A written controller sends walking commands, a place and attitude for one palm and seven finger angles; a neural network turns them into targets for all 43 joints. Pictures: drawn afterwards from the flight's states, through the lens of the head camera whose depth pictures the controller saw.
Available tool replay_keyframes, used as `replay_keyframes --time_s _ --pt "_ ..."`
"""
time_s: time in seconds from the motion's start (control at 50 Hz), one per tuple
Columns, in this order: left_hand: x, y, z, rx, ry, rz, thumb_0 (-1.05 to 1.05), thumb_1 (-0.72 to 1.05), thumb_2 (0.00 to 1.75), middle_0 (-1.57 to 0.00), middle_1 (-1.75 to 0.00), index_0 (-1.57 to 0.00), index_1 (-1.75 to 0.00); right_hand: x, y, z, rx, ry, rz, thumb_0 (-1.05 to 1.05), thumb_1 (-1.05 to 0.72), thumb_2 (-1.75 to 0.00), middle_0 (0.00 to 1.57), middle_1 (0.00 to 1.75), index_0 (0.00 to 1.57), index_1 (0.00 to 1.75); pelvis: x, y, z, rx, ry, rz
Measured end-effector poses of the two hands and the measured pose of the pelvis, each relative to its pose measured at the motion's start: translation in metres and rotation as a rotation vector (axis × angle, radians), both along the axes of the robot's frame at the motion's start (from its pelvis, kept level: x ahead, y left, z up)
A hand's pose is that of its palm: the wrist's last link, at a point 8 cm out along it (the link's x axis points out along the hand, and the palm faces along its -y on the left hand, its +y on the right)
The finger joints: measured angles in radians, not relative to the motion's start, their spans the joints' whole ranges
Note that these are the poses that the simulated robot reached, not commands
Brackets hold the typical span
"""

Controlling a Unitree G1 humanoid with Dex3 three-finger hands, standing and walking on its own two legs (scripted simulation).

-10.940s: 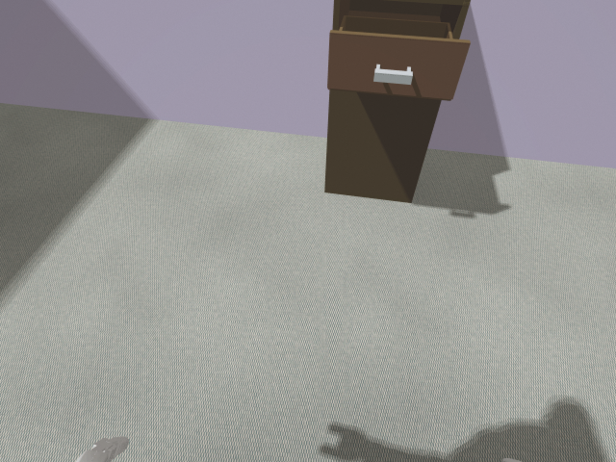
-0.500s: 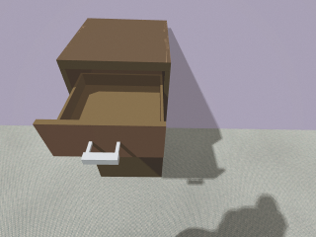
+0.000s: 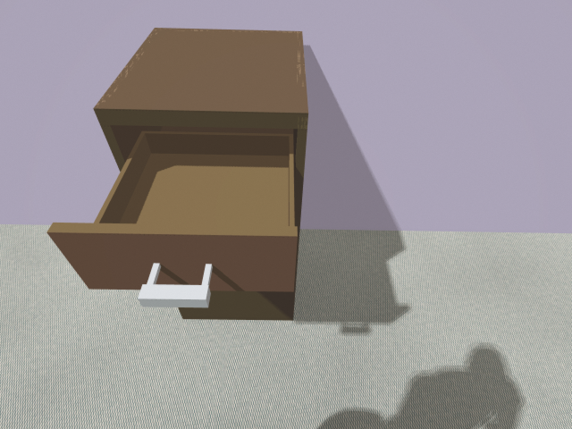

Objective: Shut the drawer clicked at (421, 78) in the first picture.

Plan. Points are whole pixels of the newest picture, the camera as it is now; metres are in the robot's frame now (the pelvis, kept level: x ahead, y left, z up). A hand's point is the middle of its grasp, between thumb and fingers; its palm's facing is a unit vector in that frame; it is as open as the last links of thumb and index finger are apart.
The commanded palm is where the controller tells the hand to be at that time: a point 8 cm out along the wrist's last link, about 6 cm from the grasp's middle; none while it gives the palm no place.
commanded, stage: come to a stop and stand still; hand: left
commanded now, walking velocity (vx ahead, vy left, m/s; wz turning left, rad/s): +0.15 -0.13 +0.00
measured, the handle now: (178, 283) +0.33 +0.19 +0.00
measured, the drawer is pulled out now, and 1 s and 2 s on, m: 0.28 0.28 0.28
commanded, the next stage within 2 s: look again from close up in 1.10 s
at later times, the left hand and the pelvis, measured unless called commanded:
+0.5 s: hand out of the picture +0.01 +0.16 -0.17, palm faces +0.01 -0.97 -0.24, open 7.3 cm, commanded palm none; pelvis -0.01 -0.02 +0.00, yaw -1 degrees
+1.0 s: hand out of the picture -0.07 +0.19 -0.17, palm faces +0.03 -0.98 -0.20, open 7.3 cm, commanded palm none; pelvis -0.07 +0.02 +0.00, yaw +1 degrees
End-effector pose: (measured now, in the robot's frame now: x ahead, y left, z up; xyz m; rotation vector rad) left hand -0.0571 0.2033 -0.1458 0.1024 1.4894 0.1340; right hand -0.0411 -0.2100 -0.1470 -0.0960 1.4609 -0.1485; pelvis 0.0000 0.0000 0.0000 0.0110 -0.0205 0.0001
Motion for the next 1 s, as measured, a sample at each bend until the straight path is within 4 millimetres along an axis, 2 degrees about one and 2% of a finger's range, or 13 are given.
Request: replay_keyframes --time_s 0.16,0.26,0.38,0.52,0.62,0.74,0.88,1.0 --pt "0.030 -0.025 -0.001 -0.005 -0.008 0.006 0.00 0.91 0.90 -0.20 -0.30 -0.20 -0.30 0.032 -0.013 -0.003 0.002 -0.006 0.003 0.00 -0.91 -0.89 0.20 0.30 0.20 0.30 0.026 -0.018 -0.002 -0.005 0.013 -0.002" --pt "0.054 -0.035 0.001 -0.005 -0.052 0.003 0.01 0.92 0.90 -0.20 -0.30 -0.20 -0.30 0.056 -0.020 -0.001 -0.014 -0.032 0.017 0.01 -0.93 -0.89 0.20 0.30 0.20 0.30 0.029 -0.023 0.001 -0.006 0.014 0.004" --pt "0.059 -0.017 0.000 0.047 -0.075 -0.006 0.03 0.93 0.90 -0.20 -0.30 -0.20 -0.30 0.069 -0.036 0.000 -0.043 -0.077 0.016 0.02 -0.93 -0.89 0.20 0.30 0.20 0.30 0.018 -0.025 -0.001 0.007 0.009 -0.007" --pt "0.062 0.005 0.004 0.092 -0.153 -0.059 0.01 0.92 0.90 -0.20 -0.30 -0.20 -0.30 0.073 -0.039 0.000 -0.045 -0.181 0.020 0.01 -0.92 -0.89 0.20 0.30 0.20 0.30 -0.010 -0.018 -0.004 -0.013 -0.011 -0.012" --pt "0.064 0.022 0.005 0.095 -0.218 -0.078 0.01 0.92 0.90 -0.20 -0.30 -0.20 -0.30 0.062 -0.028 0.005 -0.044 -0.249 0.029 0.00 -0.92 -0.89 0.20 0.30 0.20 0.30 -0.028 -0.008 -0.005 -0.008 -0.037 -0.008" --pt "0.060 0.036 0.012 0.092 -0.277 -0.081 0.00 0.91 0.90 -0.20 -0.30 -0.20 -0.30 0.031 -0.016 0.007 -0.037 -0.220 0.053 0.00 -0.92 -0.89 0.20 0.30 0.20 0.30 -0.047 0.005 -0.002 -0.015 -0.026 -0.003" --pt "0.020 0.042 0.009 0.078 -0.211 -0.051 0.00 0.91 0.90 -0.20 -0.30 -0.20 -0.30 -0.006 -0.008 0.004 -0.034 -0.130 0.060 0.00 -0.92 -0.89 0.20 0.30 0.20 0.30 -0.061 0.013 -0.002 -0.018 -0.015 0.008" --pt "-0.023 0.037 0.004 0.053 -0.108 -0.014 0.00 0.91 0.90 -0.20 -0.30 -0.20 -0.30 -0.020 -0.004 0.004 -0.036 -0.087 0.056 0.00 -0.91 -0.89 0.20 0.30 0.20 0.30 -0.065 0.016 -0.001 -0.019 -0.010 0.014"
